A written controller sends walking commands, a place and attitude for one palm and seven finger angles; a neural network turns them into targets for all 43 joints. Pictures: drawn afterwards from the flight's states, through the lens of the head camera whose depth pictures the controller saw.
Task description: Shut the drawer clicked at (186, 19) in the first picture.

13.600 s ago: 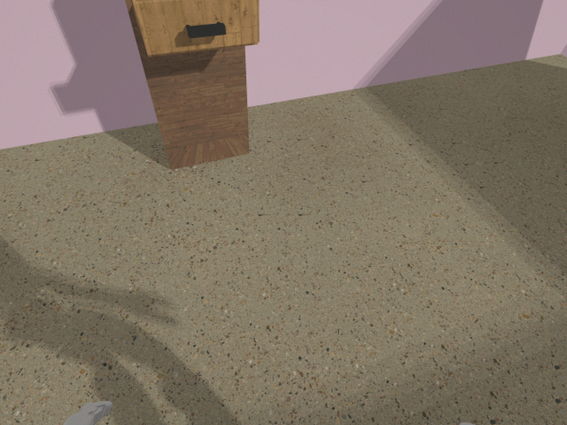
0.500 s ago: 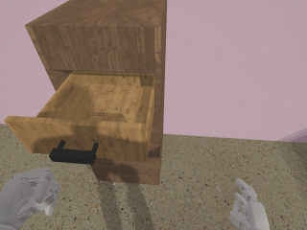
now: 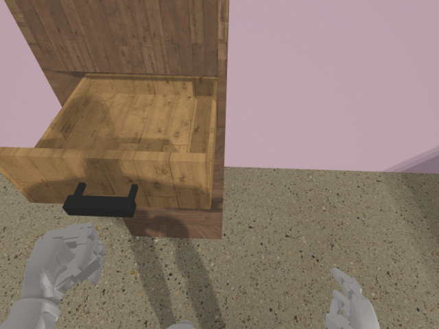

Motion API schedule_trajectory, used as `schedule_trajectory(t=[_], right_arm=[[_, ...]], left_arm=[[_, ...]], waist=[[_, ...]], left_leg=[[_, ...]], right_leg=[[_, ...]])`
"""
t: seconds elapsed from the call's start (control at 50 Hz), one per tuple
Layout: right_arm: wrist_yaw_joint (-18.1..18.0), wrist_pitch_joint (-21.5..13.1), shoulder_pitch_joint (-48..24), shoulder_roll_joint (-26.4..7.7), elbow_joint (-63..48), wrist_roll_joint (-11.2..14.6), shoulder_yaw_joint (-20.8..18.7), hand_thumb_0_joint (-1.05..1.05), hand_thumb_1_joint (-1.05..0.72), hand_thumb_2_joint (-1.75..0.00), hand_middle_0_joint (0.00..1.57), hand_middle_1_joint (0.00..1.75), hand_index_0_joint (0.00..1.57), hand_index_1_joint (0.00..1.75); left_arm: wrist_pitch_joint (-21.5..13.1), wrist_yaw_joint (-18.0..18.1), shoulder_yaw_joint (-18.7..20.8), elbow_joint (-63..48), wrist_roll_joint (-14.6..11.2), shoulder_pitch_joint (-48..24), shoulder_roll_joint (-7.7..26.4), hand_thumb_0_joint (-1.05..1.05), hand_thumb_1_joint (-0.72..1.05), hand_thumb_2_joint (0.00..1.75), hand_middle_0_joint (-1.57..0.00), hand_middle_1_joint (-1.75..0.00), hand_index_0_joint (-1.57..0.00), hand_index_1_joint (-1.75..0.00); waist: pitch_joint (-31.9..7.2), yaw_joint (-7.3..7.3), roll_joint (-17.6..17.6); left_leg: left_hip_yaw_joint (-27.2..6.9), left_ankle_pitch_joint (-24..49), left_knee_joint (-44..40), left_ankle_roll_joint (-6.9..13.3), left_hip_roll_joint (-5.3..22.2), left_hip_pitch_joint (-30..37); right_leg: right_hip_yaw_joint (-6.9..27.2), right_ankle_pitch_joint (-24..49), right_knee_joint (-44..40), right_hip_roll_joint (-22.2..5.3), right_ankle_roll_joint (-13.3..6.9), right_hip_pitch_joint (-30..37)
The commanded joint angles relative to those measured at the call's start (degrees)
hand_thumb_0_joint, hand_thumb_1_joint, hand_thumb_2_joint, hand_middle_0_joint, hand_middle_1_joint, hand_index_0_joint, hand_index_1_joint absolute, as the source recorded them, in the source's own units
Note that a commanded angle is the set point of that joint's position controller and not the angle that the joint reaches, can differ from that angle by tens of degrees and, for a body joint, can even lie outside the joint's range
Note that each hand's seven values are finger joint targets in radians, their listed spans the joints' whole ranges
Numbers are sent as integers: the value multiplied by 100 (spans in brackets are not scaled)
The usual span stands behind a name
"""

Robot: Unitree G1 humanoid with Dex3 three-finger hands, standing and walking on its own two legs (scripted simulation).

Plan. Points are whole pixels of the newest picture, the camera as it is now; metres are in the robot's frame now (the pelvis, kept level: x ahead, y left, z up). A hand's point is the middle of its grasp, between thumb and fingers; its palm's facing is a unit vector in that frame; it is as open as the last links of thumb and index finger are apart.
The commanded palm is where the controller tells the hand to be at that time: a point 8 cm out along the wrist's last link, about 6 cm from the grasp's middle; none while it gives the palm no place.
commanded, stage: bring the fist close to the handle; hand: left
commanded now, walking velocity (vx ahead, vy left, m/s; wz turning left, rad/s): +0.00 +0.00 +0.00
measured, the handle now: (104, 196) +0.33 +0.24 +0.06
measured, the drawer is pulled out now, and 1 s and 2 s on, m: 0.27 0.27 0.16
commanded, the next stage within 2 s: push the drawer shut in 0.64 s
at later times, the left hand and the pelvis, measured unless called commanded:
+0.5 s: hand (110, 248) +0.23 +0.20 +0.06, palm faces +0.04 -1.00 -0.06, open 3.3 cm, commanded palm +0.21 +0.26 +0.06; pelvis +0.00 +0.00 -0.01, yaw -1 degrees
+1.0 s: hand (112, 237) +0.25 +0.20 +0.06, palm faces +0.05 -1.00 -0.07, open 3.2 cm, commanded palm +0.24 +0.26 +0.06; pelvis +0.01 -0.01 -0.01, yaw +0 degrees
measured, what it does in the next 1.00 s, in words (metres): stands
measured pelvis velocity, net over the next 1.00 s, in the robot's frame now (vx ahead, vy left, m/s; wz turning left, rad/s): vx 0.01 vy -0.01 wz -0.01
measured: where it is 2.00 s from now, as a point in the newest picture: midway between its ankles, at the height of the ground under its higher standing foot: outside the picture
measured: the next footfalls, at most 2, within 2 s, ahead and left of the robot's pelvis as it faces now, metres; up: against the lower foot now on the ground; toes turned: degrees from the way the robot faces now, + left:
none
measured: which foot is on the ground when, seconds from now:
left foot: down 0.00-1.00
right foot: down 0.00-1.00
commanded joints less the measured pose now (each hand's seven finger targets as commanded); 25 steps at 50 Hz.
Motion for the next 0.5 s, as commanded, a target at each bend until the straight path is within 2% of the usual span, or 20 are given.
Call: schedule_trajectory(t=[0.0, 0.06, 0.08, 0.12, 0.14, 0.16, 0.18, 0.22, 0.24, 0.28, 0.36, 0.38, 0.4, 0.42, 0.44, 0.48], right_arm=[[-79, -263, -525, -771, -969, -19, -281, 0, -90, -90, 20, 30, 20, 30], [-73, -210, -497, -779, -1014, -21, -270, 0, -90, -90, 20, 30, 20, 30], [-66, -192, -477, -784, -1003, -37, -278, 0, -90, -90, 20, 30, 20, 30], [-39, -170, -455, -771, -1062, -40, -280, 0, -90, -90, 20, 30, 20, 30], [-38, -149, -441, -781, -1043, -39, -292, 0, -90, -90, 20, 30, 20, 30], [-33, -132, -426, -794, -1049, -46, -289, 0, -90, -90, 20, 30, 20, 30], [-34, -84, -385, -806, -999, -57, -286, 0, -90, -90, 20, 30, 20, 30], [-21, -58, -377, -808, -1051, -57, -296, 0, -90, -90, 20, 30, 20, 30], [-6, -55, -379, -803, -1097, -62, -294, 0, -90, -90, 20, 30, 20, 30], [-14, -4, -358, -819, -1095, -64, -309, 0, -90, -90, 20, 30, 20, 30], [22, 44, -363, -745, -1236, -54, -327, 0, -90, -90, 20, 30, 20, 30], [26, 91, -347, -755, -1195, -62, -323, 0, -90, -90, 20, 30, 20, 30], [29, 132, -350, -735, -1223, -53, -314, 0, -90, -90, 20, 30, 20, 30], [32, 159, -359, -741, -1214, -46, -327, 0, -90, -90, 20, 30, 20, 30], [35, 180, -368, -728, -1234, -48, -330, 0, -90, -90, 20, 30, 20, 30], [17, 266, -378, -755, -1219, -44, -331, 0, -90, -90, 20, 30, 20, 30]], left_arm=[[-465, 119, 496, -851, -45, -708, 877, 0, 90, 90, -140, -160, -140, -160], [-508, 139, 468, -745, -49, -842, 870, 0, 90, 90, -140, -160, -140, -160], [-533, 182, 477, -726, -21, -851, 875, 0, 90, 90, -140, -160, -140, -160], [-585, 203, 356, -766, -27, -856, 765, 0, 90, 90, -140, -160, -140, -160], [-597, 223, 419, -635, -26, -857, 812, 0, 90, 90, -140, -160, -140, -160], [-627, 222, 347, -634, -18, -954, 767, 0, 90, 90, -140, -160, -140, -160], [-637, 281, 425, -442, 37, -988, 858, 0, 90, 90, -140, -160, -140, -160], [-713, 279, 147, -461, 78, -1213, 649, 0, 90, 90, -140, -160, -140, -160], [-724, 284, 143, -532, 68, -1159, 656, 0, 90, 90, -140, -160, -140, -160], [-746, 366, 372, -627, 113, -1011, 922, 0, 90, 90, -140, -160, -140, -160], [-769, 469, 240, -1098, 106, -759, 785, 0, 90, 90, -140, -160, -140, -160], [-729, 533, 316, -973, 147, -628, 849, 0, 90, 90, -140, -160, -140, -160], [-696, 542, 203, -927, 123, -634, 705, 0, 90, 90, -140, -160, -140, -160], [-690, 557, 276, -931, 113, -642, 763, 0, 90, 90, -140, -160, -140, -160], [-658, 544, 247, -879, 93, -493, 676, 0, 90, 90, -140, -160, -140, -160], [-574, 522, 310, -663, 88, -409, 710, 0, 90, 90, -140, -160, -140, -160]], waist=[[-654, -31, 88], [-799, -24, 169], [-890, -15, 60], [-993, -7, 207], [-961, -16, 116], [-995, -47, 169], [-860, -67, -12], [-885, -127, 136], [-957, -80, 194], [-1135, -21, 247], [-1471, 20, 324], [-1368, -1, 182], [-1209, -24, 107], [-1159, -36, 108], [-1129, -22, 111], [-917, -45, -110]], left_leg=[[-357, -176, -625, 63, -82, 1105], [-365, -101, -557, 46, -63, 1111], [-378, -61, -535, 60, -54, 1089], [-367, 23, -475, 42, -54, 1096], [-373, 39, -448, 35, -39, 1052], [-371, 27, -408, 34, -45, 1032], [-417, -52, -399, 41, -22, 897], [-422, -100, -337, 27, -19, 907], [-434, -156, -350, 21, -22, 905], [-420, 14, -326, 42, 3, 967], [-389, 487, -270, 29, 25, 1209], [-420, 445, -276, 37, 34, 1098], [-405, 381, -284, 29, 23, 1018], [-397, 366, -268, 24, 19, 981], [-371, 390, -256, 23, 9, 965], [-356, 289, -238, 42, -4, 785]], right_leg=[[256, 351, -765, 31, 100, -1014], [231, 435, -647, 35, 86, -1060], [230, 475, -616, 45, 90, -1024], [213, 547, -518, 42, 75, -1079], [198, 565, -483, 55, 74, -1116], [196, 556, -441, 55, 82, -1183], [192, 503, -428, 70, 77, -1217], [179, 469, -301, 66, 78, -1434], [184, 429, -293, 58, 70, -1393], [211, 556, -287, 71, 53, -1238], [179, 913, -191, 64, 49, -1123], [166, 901, -202, 82, 54, -1103], [146, 877, -197, 83, 64, -1161], [154, 872, -208, 89, 64, -1190], [147, 919, -212, 85, 68, -1168], [159, 894, -272, 94, 86, -1168]])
